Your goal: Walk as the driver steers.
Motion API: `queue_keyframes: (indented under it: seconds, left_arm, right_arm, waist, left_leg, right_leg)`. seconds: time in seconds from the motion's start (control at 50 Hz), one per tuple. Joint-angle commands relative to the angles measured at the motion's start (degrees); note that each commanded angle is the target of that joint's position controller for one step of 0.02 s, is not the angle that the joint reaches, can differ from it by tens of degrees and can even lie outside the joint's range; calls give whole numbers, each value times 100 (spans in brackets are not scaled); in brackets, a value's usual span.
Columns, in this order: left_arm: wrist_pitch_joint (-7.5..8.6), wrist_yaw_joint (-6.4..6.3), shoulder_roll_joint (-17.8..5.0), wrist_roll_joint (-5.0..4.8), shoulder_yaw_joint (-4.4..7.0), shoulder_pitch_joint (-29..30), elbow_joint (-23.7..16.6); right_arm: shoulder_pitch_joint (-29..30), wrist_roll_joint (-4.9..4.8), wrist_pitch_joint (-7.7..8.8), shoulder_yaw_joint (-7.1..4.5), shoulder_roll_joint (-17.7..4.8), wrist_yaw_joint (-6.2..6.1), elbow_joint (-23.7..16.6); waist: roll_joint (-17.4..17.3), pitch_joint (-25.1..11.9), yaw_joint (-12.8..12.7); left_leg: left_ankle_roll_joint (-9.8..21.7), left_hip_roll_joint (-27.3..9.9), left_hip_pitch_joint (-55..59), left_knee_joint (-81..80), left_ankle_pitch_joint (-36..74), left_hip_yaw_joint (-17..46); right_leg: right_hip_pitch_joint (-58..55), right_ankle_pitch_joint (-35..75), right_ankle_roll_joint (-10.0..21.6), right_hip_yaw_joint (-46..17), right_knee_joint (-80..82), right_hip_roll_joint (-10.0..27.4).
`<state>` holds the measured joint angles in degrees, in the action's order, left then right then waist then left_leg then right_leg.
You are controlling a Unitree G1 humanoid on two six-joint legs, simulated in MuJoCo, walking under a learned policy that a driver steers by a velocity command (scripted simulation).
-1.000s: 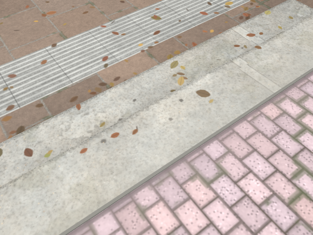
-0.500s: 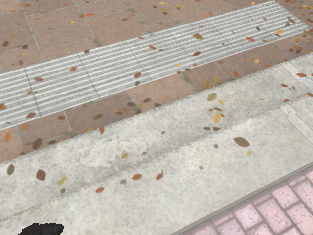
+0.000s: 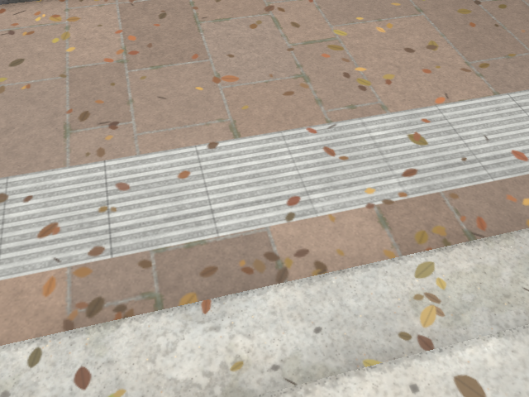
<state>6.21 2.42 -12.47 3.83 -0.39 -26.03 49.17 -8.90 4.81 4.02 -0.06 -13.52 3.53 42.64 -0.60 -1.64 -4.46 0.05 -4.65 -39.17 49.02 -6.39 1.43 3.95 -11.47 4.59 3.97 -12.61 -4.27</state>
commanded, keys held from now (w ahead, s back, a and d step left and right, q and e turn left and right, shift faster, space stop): w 0.86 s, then w+e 0.14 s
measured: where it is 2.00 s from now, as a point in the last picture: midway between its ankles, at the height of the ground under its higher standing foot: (352, 251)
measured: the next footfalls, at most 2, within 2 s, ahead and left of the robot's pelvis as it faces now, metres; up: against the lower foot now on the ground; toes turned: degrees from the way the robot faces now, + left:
left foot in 0.22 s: +0.33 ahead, +0.13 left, +0.00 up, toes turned +2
right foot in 0.70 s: +0.48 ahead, -0.11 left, +0.00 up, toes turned -5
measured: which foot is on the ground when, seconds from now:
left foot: up 0.00-0.20, down 0.22-0.72, up 0.74-1.00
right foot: down 0.00-0.26, up 0.28-0.68, down 0.70-1.00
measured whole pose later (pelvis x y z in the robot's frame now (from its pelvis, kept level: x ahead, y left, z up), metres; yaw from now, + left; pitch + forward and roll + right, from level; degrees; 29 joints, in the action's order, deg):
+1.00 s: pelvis +0.50 -0.03 -0.02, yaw -3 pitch +1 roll -1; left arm 7.0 1.1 -10.3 6.0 0.6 -27.9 54.7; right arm -10.8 5.8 2.6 -1.3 -13.6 2.3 47.3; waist -3.2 -0.7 -4.2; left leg 2.2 -3.7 -33.2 44.1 10.1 5.6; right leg 8.8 -20.2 4.9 3.4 -27.9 -4.4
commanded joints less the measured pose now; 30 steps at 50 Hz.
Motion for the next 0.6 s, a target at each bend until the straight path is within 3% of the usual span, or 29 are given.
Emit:
queue_keyframes:
  seconds: [0.02,0.1,0.16,0.2,0.22,0.24,0.26,0.28,0.3,0.32,0.34,0.36,0.4,0.46,0.54,0.6]
  left_arm:
    - [130,159,-824,-3,227,74,-262]
    - [109,217,-763,16,221,-422,99]
    - [20,196,-894,38,269,-607,299]
    - [-21,181,-1070,56,322,-457,307]
    - [-12,184,-1163,98,342,-346,304]
    - [-192,-193,-1320,-475,445,-166,275]
    - [-202,-307,-623,-667,253,-914,6]
    - [-233,-371,-701,-575,287,-968,170]
    - [-264,-382,-934,-454,411,-246,-30]
    - [-225,-354,-802,-465,364,238,-250]
    - [-236,-340,-753,-468,355,367,-289]
    - [-327,-323,-699,-363,359,319,-309]
    - [-522,-273,-584,-279,362,151,-231]
    - [-624,-214,-501,-232,331,712,-510]
    - [-612,-132,-462,-253,283,1419,-610]
    - [-651,-130,-614,-272,320,1704,-689]
  right_arm:
    - [411,-47,-81,-9,-181,85,-392]
    - [1037,-93,-101,-103,-402,47,-557]
    - [1467,-136,-74,-166,-462,3,-675]
    - [1479,-193,-51,-242,-569,-46,-700]
    - [1136,-274,-12,-310,-727,-75,-630]
    - [-738,-229,11,-342,-747,-172,-78]
    - [-1650,-86,31,-506,-1333,-274,51]
    - [-2009,-480,-64,-567,-1294,-283,111]
    - [-1791,-589,-84,-539,-1263,-292,244]
    - [-1224,-498,-85,-463,-955,-313,210]
    - [-980,-420,-72,-399,-728,-326,224]
    - [-818,-417,-75,-358,-597,-340,269]
    - [-662,-344,-41,-325,-537,-306,263]
    - [-697,-387,30,-384,-784,-282,408]
    - [-916,-423,19,-432,-953,-256,562]
    - [-1180,-405,-65,-470,-1025,-269,658]
  waist:
    - [330,315,186]
    - [423,452,66]
    - [484,537,21]
    - [516,341,261]
    - [510,97,535]
    - [641,-122,1186]
    - [-737,-1500,1117]
    - [-1095,-2475,1296]
    - [-611,-1631,1186]
    - [-530,-899,969]
    - [-468,-374,797]
    - [-507,-88,542]
    - [-449,62,318]
    - [-359,309,213]
    - [-261,375,392]
    - [-218,519,522]
  left_leg:
    - [49,50,204,-766,877,-177]
    - [268,163,-104,-1357,1056,-119]
    - [396,339,-5,-1797,678,-241]
    - [569,667,1035,-1969,539,-632]
    - [771,797,2129,-1878,807,-682]
    - [825,481,3398,-1655,813,-337]
    - [1547,-1182,5999,-1418,1453,1820]
    - [1996,-1994,6313,-2217,1879,3601]
    - [1884,-1597,5693,-2333,2088,2921]
    - [1719,-1442,4888,-2584,2058,2178]
    - [1561,-1293,4068,-2885,2105,1766]
    - [1398,-1085,3341,-3159,1718,1460]
    - [1355,-928,2568,-3581,1072,1153]
    - [1456,-783,2184,-4077,613,734]
    - [1318,-527,2153,-4172,622,279]
    - [1272,-615,2503,-4077,38,319]
  right_leg:
    - [376,2525,1165,-780,482,1567]
    - [-500,2614,1009,-814,266,1726]
    - [-1076,2754,822,-814,117,1812]
    - [-879,4054,647,-561,-243,1710]
    - [-406,5040,426,-360,-728,1540]
    - [116,4413,8,-2,-2397,1181]
    - [2216,2323,-284,135,-4884,801]
    - [2793,-1986,-328,-176,-6566,7]
    - [3387,-1728,-255,-783,-6974,280]
    - [3567,-1366,-207,-812,-6627,547]
    - [3371,-1178,-186,-822,-6188,716]
    - [3005,-1125,-229,-825,-5756,861]
    - [2476,-1095,-302,-737,-5263,890]
    - [2487,-206,-374,-600,-4200,1085]
    - [1970,877,-416,-267,-3105,1010]
    - [1958,606,-429,-241,-2786,933]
